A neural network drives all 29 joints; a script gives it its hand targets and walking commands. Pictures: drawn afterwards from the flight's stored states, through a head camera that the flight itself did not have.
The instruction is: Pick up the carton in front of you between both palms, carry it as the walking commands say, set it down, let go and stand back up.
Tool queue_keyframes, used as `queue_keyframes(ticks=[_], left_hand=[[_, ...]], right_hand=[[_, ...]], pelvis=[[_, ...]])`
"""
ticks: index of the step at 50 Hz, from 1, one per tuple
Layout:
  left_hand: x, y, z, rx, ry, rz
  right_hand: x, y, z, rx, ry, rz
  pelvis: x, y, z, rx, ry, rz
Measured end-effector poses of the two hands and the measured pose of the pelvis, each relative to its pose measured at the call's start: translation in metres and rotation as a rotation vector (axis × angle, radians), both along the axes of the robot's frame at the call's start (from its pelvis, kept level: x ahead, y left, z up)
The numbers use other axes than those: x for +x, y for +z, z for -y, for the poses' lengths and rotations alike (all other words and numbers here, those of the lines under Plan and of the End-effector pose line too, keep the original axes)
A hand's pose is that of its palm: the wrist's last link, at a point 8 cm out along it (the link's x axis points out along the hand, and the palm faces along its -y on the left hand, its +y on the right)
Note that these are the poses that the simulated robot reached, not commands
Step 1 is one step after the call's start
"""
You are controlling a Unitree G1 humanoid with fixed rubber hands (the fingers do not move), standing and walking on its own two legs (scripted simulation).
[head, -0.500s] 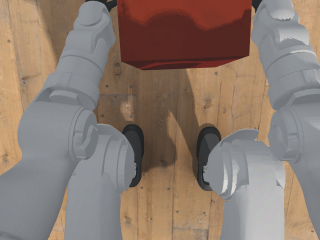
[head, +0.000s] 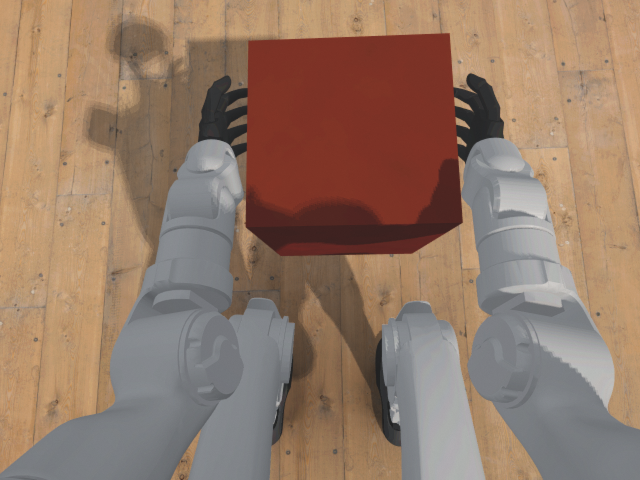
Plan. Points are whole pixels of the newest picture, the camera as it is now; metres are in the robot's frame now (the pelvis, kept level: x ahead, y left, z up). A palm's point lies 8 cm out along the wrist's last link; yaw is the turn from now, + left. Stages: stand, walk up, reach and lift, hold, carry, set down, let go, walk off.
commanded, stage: reach and lift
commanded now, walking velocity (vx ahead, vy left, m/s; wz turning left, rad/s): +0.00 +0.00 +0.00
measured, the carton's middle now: (346, 168) +0.50 -0.01 -0.13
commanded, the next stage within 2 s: none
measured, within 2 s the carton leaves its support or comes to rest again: neither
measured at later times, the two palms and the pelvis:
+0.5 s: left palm (157, 107) +0.46 +0.14 +0.08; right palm (551, 112) +0.46 -0.16 +0.08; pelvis +0.04 +0.00 +0.12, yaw +0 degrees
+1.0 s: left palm out of the picture +0.42 +0.14 +0.24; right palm out of the picture +0.42 -0.16 +0.24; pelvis +0.09 +0.00 +0.26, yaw -1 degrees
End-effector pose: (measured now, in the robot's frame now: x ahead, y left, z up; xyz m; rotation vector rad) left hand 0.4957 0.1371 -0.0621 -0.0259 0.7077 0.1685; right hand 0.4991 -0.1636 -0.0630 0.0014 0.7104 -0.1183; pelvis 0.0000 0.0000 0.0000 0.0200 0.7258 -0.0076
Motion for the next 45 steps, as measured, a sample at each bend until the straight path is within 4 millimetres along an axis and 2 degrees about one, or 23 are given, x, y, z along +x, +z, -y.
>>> queue_keyframes(ticks=[6, 14, 29, 45], left_hand=[[-0.004, 0.029, -0.006, -0.005, 0.005, 0.017], [-0.012, 0.071, -0.003, -0.012, -0.005, 0.028], [-0.038, 0.174, -0.005, -0.011, 0.002, 0.019], [-0.065, 0.273, -0.006, -0.01, -0.014, 0.021]], right_hand=[[-0.004, 0.029, -0.006, -0.002, 0.003, 0.016], [-0.016, 0.07, -0.003, 0.007, -0.017, 0.027], [-0.042, 0.171, -0.005, 0.023, -0.024, 0.018], [-0.073, 0.27, -0.007, 0.022, -0.038, 0.02]], pelvis=[[0.002, 0.026, -0.001, -0.005, 0.01, -0.014], [0.014, 0.06, -0.002, -0.011, 0.01, 0.006], [0.044, 0.146, 0.0, -0.007, 0.0, 0.138], [0.076, 0.236, 0.001, -0.016, -0.003, 0.341]])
